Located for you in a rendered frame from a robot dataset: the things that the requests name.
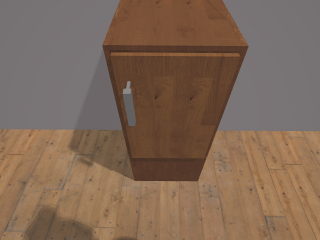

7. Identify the cupboard door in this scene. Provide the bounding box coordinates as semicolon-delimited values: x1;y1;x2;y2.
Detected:
110;52;240;159

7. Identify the handle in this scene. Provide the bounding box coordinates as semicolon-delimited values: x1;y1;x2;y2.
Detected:
122;81;136;126

